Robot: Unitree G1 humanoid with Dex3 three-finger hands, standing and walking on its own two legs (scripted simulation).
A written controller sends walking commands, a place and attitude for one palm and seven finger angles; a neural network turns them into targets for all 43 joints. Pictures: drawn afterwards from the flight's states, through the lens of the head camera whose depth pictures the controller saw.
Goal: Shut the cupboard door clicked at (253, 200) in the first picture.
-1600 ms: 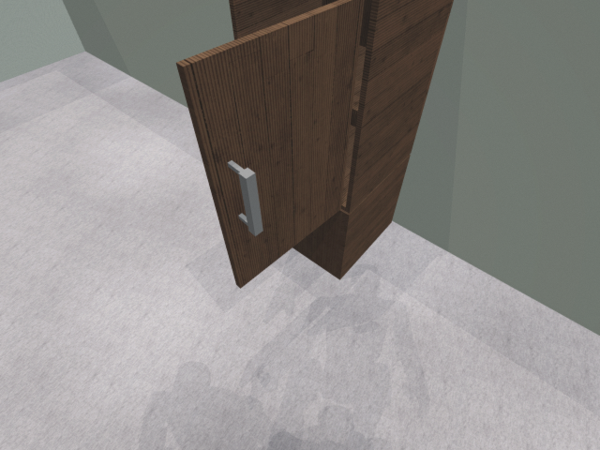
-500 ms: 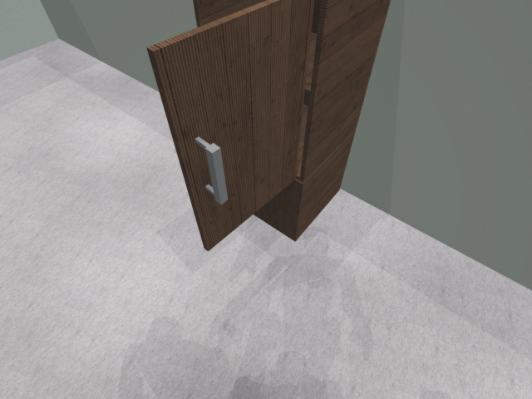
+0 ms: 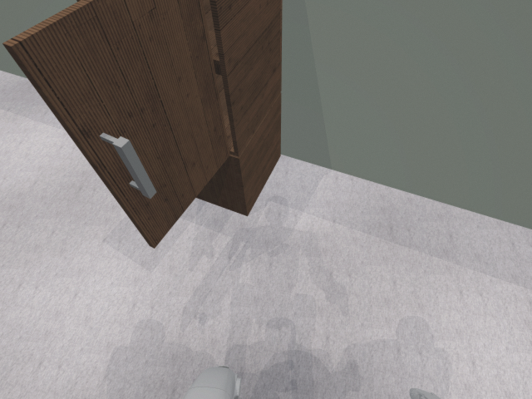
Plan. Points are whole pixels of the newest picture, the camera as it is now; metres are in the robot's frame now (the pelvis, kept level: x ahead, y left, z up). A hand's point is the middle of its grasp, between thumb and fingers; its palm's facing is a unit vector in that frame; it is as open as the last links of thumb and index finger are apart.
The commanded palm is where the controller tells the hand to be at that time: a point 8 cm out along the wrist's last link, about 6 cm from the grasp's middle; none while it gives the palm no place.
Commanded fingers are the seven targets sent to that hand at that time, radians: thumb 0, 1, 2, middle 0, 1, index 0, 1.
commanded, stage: walk to a spot facing it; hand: left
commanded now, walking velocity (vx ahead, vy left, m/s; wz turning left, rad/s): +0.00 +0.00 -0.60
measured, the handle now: (129, 166) +0.51 +0.33 -0.02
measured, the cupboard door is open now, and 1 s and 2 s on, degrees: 85 85 85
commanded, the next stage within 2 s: none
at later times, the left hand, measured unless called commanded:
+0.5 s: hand (165, 376) +0.16 +0.20 -0.16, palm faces -0.27 -0.93 -0.26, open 7.4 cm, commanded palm none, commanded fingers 0.00 0.90 0.90 -0.20 -0.30 -0.20 -0.30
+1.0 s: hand (246, 332) +0.24 +0.07 -0.15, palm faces -0.59 -0.79 -0.15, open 7.4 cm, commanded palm none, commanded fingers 0.00 0.90 0.90 -0.20 -0.30 -0.20 -0.30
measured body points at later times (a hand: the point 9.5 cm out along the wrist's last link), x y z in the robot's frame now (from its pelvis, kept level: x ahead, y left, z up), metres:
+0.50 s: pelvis -0.01 +0.01 -0.01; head +0.05 -0.01 +0.44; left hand +0.17 +0.25 -0.14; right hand -0.03 -0.25 -0.15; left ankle +0.01 +0.17 -0.74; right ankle -0.04 -0.11 -0.73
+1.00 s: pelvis +0.04 -0.03 +0.01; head +0.08 -0.04 +0.45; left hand +0.27 +0.11 -0.14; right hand -0.13 -0.21 -0.13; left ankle +0.06 +0.11 -0.74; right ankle -0.01 -0.16 -0.67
